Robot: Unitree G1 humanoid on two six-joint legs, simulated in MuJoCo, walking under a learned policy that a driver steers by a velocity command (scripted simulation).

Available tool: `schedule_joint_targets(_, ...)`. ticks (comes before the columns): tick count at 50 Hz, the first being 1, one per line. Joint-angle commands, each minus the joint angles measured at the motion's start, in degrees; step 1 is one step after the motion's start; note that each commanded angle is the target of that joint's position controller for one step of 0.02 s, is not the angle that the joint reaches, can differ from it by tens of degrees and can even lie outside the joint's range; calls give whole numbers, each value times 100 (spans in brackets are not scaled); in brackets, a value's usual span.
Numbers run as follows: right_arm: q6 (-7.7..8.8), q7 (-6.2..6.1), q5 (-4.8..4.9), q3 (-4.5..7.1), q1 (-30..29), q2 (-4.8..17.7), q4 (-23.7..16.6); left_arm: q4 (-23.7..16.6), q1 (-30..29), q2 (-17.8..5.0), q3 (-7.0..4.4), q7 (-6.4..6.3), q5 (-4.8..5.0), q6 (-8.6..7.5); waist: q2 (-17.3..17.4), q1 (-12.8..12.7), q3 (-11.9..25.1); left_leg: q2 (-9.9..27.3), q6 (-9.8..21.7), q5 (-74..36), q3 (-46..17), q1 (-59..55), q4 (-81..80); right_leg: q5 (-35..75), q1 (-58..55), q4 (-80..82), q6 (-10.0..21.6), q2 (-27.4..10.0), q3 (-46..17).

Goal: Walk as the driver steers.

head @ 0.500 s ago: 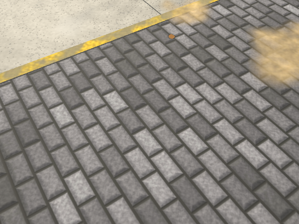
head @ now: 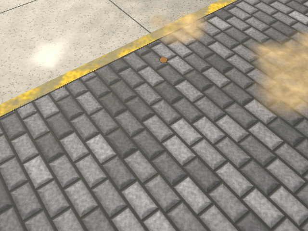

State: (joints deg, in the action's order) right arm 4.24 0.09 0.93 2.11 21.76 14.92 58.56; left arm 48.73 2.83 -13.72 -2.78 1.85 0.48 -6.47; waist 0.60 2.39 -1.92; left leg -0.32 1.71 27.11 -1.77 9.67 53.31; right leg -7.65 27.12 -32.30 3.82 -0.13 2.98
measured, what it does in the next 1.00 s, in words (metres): walks ahead: left foot, then right foot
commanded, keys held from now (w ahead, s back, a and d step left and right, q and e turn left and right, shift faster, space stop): w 0.30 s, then no key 0.70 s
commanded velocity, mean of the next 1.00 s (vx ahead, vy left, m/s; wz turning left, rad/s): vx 0.26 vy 0.00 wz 0.00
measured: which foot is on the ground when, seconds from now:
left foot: up 0.00-0.42, down 0.44-1.00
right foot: down 0.00-0.46, up 0.48-0.78, down 0.80-1.00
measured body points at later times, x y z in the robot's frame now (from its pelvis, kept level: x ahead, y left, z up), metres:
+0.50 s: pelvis +0.27 +0.04 +0.00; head +0.31 +0.05 +0.45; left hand +0.26 +0.31 -0.15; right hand +0.47 -0.20 -0.10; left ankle +0.40 +0.13 -0.72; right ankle +0.11 -0.10 -0.69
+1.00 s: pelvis +0.37 +0.04 +0.01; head +0.38 +0.03 +0.46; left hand +0.41 +0.29 -0.13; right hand +0.46 -0.21 -0.13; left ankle +0.40 +0.13 -0.72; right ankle +0.37 -0.10 -0.72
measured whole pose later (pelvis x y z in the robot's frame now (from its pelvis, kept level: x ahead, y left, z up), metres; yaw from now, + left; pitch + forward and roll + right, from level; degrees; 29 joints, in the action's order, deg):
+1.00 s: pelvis +0.37 +0.04 +0.01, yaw +0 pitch +0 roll +1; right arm 0.8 -1.2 -0.6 1.7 8.5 12.6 57.6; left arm 59.9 13.2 -12.2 -2.8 -2.2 -0.4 -1.0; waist 0.8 0.1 -0.8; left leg -1.3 2.1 10.9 3.2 15.4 26.5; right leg -15.2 13.3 -28.6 -1.8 -2.5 -0.3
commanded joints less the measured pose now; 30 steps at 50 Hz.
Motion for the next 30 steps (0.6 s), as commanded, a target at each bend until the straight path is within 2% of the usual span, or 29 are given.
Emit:
schedule_joint_targets(1, 340, 31, 188, 117, -400, 784, -600, 115, 1390, -854, -210, -66, 2, 38, -661, -702, 1068, 439, 193, -330, -318, 3388, 2269, -349, -3640, 1620, 1104, -1875, -2863)
schedule_joint_targets(2, 315, -9, 111, 145, -595, 722, -620, 65, 1024, -667, -149, -41, -33, 34, -353, -525, 634, 644, 164, -728, -209, 3156, 1856, 91, -2793, 1843, 994, -1633, -2279)
schedule_joint_targets(3, 235, -37, 47, 183, -529, 645, -600, 61, 853, -510, -98, -22, -80, 12, -425, -315, 447, 823, 151, -1007, -238, 2774, 1511, 309, -2242, 2048, 871, -1404, -1848)
schedule_joint_targets(5, 82, -45, 11, 153, -317, 337, -551, 157, 902, -532, -107, 5, -87, -15, -511, -140, 344, 886, 76, -1217, -167, 2394, 1208, 599, -1729, 2334, 925, -1260, -1479)
schedule_joint_targets(6, 38, -55, -3, 155, -359, 305, -584, 218, 993, -620, -128, -12, -76, -32, -474, -102, 257, 909, 23, -1349, -137, 2463, 1032, 813, -1629, 2428, 975, -1242, -1314)
schedule_joint_targets(8, 11, -72, -47, 175, -762, 350, -748, 307, 1173, -785, -171, -83, -77, -33, -372, -143, 98, 940, -90, -1842, -118, 2843, 441, 1060, -1679, 2553, 1017, -1243, -1121)
schedule_joint_targets(10, 30, -54, -70, 172, -1207, 318, -897, 376, 1340, -810, -171, -150, -56, 3, -358, -246, 15, 913, -146, -2495, -78, 2997, -333, 1112, -1792, 2604, 928, -1156, -902)
schedule_joint_targets(13, 74, 7, -40, 124, -1852, 216, -1066, 467, 1588, -878, -176, -204, -8, 33, -384, -443, -108, 703, -143, -3266, 124, 2717, -1444, 937, -1834, 2672, 774, -1003, -595)
schedule_joint_targets(15, 85, 51, -9, 100, -2206, 216, -1164, 581, 1829, -925, -192, -217, 30, 56, -376, -569, -198, 605, -130, -3381, 181, 2663, -1838, 775, -2081, 2645, 758, -1082, -579)
schedule_joint_targets(18, 144, 149, -50, 94, -2448, 258, -1302, 725, 1951, -896, -193, -262, 16, 181, -408, -553, -258, 441, 16, -3210, 160, 2539, -2317, 1917, -2587, 2072, 610, -1222, -494)
schedule_joint_targets(20, 184, 193, -79, 163, -2122, 453, -1241, 736, 1818, -968, -218, -294, 10, 255, -556, -322, 50, 294, 170, -2971, 155, 2012, -2466, 2685, -2860, 1540, 421, -1285, -538)
schedule_joint_targets(21, 201, 186, -109, 231, -1664, 592, -1096, 700, 1650, -1008, -227, -306, 24, 285, -583, -54, 323, 134, 265, -3043, 260, 1392, -2621, 3235, -2886, 1038, 291, -1161, -481)
schedule_joint_targets(22, 220, 163, -155, 331, -984, 816, -857, 675, 1650, -927, -196, -305, 10, 308, -424, 230, 740, 86, 382, -3762, 344, 434, -2825, 3330, -2745, 167, 97, -823, -330)
schedule_joint_targets(23, 221, 121, -272, 401, -300, 1201, -712, 558, 1829, -733, -113, -311, -108, 305, 227, 319, 1538, 1020, 660, -6072, -526, -1152, -2378, 1584, -1794, -1285, -165, -414, -110)
schedule_joint_targets(24, 145, 115, -266, 382, -185, 1362, -645, 771, 2914, 52, 123, -240, -132, 258, 1653, -122, 2429, 2489, 1845, -7293, -2343, -3039, -2266, -2860, 22, -3374, -535, 414, -215)
schedule_joint_targets(25, 84, 151, -135, 293, -73, 948, -663, 938, 2902, -425, 17, -222, -4, 224, 1063, 110, 2846, 2332, 1873, -6316, -2730, -2779, -2620, -3279, 142, -4011, -550, 342, -1098)
schedule_joint_targets(26, 68, 145, -76, 248, -576, 833, -744, 771, 2292, -744, -76, -231, 132, 228, 770, 65, 2009, 2095, 1618, -5643, -2058, -2057, -2827, -3038, 559, -4131, -523, 94, -983)
schedule_joint_targets(27, 56, 118, -102, 187, -1105, 666, -837, 663, 1857, -732, -79, -298, 117, 279, 336, -70, 1453, 1838, 1386, -5094, -1636, -1258, -3052, -2598, 577, -3831, -554, -180, -781)
schedule_joint_targets(28, 55, 99, -141, 112, -1457, 459, -882, 637, 1622, -722, -117, -367, 42, 361, 185, -192, 1051, 1676, 1303, -4804, -1321, -474, -3284, -2279, 385, -3478, -594, -368, -744)
schedule_joint_targets(29, 55, 90, -205, 86, -1625, 385, -853, 635, 1687, -627, -122, -407, 0, 457, 357, -379, 931, 1538, 1209, -4572, -1094, 161, -3481, -2006, -135, -3087, -600, -520, -769)
schedule_joint_targets(30, 45, 93, -259, 77, -1711, 351, -816, 669, 1780, -474, -101, -430, -17, 535, 497, -472, 883, 1409, 1175, -4377, -915, 530, -3630, -1874, -510, -2692, -605, -513, -694)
